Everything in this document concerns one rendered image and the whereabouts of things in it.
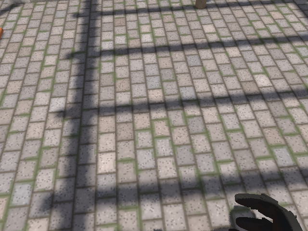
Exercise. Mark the right robot hand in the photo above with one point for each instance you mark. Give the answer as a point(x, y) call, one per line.
point(282, 219)

